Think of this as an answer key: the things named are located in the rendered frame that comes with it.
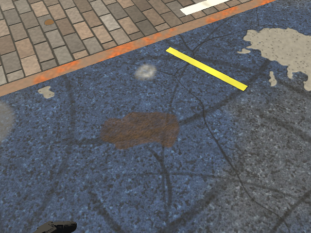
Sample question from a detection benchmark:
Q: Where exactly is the left robot hand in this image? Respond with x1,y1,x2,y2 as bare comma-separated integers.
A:
33,220,77,233

